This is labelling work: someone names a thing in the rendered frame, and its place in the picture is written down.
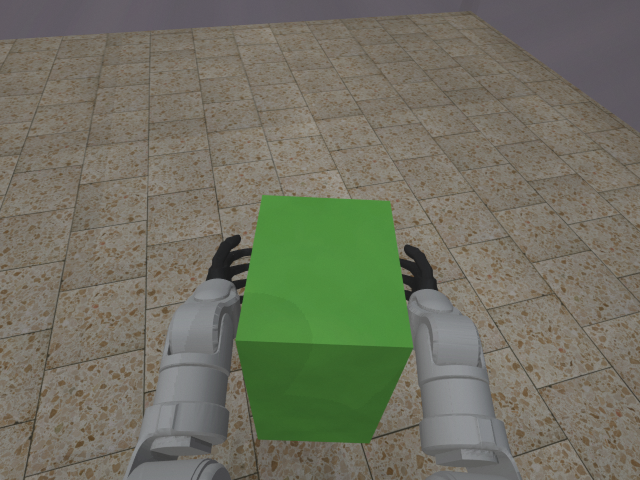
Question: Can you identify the robot right hand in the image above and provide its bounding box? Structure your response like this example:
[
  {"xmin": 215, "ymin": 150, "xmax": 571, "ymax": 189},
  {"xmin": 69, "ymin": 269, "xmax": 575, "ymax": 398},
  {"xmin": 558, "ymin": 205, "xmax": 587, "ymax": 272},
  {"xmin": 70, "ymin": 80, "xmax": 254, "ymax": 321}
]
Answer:
[{"xmin": 399, "ymin": 244, "xmax": 438, "ymax": 301}]

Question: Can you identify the carton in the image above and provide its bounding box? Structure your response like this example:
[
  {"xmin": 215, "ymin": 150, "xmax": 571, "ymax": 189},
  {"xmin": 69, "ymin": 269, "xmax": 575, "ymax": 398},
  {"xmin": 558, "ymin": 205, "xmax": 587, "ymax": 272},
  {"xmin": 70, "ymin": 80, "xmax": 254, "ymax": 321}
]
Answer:
[{"xmin": 235, "ymin": 195, "xmax": 413, "ymax": 443}]

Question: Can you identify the robot left hand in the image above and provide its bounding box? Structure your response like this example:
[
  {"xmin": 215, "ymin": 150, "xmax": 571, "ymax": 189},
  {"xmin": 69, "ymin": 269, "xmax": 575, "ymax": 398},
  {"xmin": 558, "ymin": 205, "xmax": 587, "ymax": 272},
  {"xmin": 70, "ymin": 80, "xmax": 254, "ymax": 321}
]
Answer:
[{"xmin": 206, "ymin": 235, "xmax": 252, "ymax": 304}]

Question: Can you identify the left robot upper arm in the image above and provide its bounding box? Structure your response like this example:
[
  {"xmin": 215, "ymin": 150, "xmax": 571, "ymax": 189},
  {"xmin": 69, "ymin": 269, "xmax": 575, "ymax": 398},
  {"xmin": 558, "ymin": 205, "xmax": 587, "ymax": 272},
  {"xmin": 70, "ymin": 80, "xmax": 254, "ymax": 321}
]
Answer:
[{"xmin": 127, "ymin": 458, "xmax": 231, "ymax": 480}]

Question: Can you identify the right robot forearm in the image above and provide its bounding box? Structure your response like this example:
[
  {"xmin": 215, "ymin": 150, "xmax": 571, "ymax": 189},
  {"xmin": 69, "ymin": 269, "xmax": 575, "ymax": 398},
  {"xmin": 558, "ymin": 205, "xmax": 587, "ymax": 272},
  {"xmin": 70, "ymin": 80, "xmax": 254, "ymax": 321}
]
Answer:
[{"xmin": 407, "ymin": 289, "xmax": 522, "ymax": 480}]

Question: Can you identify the left robot forearm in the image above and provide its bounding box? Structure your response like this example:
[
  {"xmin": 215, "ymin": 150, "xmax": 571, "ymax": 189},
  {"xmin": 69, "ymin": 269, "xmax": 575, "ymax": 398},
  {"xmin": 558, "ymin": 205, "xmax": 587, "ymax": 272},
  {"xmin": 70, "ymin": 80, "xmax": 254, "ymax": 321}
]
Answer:
[{"xmin": 123, "ymin": 279, "xmax": 241, "ymax": 480}]

